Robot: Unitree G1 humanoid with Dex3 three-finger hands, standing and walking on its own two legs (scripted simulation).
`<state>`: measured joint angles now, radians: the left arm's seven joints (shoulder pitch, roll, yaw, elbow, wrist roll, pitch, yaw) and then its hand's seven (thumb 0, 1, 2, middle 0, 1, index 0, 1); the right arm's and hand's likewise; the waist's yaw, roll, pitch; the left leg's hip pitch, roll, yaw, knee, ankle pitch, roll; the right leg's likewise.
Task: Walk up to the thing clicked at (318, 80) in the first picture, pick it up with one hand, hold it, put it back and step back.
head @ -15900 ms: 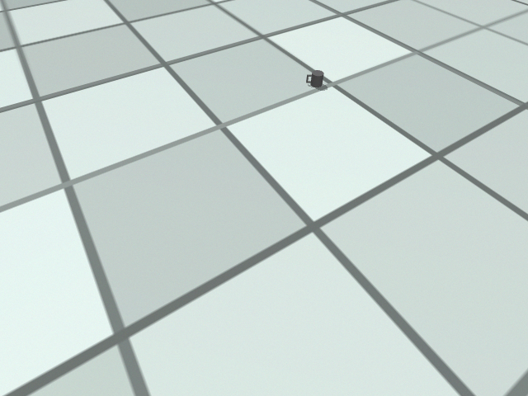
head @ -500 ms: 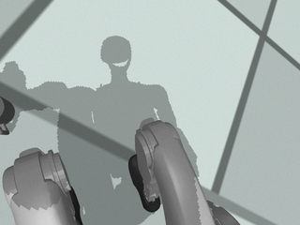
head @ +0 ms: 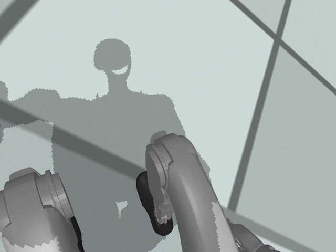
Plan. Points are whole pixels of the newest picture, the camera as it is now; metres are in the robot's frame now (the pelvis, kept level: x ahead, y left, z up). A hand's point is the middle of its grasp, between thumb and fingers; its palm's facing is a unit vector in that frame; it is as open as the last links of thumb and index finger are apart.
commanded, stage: close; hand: left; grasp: from above
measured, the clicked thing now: out of the picture +0.42 +0.30 -0.26
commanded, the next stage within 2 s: settle in 1.46 s
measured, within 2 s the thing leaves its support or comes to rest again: leaves its support in 1.96 s
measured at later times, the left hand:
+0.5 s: hand out of the picture +0.43 +0.31 -0.23, palm faces -0.43 -0.15 -0.89, open 13.0 cm
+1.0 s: hand out of the picture +0.43 +0.31 -0.23, palm faces -0.43 -0.13 -0.89, open 11.7 cm
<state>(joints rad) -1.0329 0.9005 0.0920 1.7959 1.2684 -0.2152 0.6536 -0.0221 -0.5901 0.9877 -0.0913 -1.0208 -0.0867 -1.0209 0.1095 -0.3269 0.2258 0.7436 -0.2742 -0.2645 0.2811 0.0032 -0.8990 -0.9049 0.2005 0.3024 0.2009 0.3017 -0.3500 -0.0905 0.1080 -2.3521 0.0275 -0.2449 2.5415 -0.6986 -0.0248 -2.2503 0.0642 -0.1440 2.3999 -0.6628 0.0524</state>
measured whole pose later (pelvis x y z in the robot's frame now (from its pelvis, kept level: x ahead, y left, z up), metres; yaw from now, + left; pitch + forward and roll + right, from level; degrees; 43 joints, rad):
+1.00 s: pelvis +0.00 +0.00 +0.00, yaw -1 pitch +26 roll -13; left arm -1.02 0.92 0.11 1.79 1.28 -0.23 0.68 0.00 -0.22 0.83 -0.39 -0.98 -0.36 -0.94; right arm 0.10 -0.35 0.25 0.72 -0.27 -0.29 0.29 0.00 -0.90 -0.90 0.20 0.30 0.20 0.30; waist -0.36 -0.11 0.14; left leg -2.33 0.03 -0.26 2.54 -0.70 -0.02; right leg -2.22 0.07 -0.16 2.38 -0.65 0.06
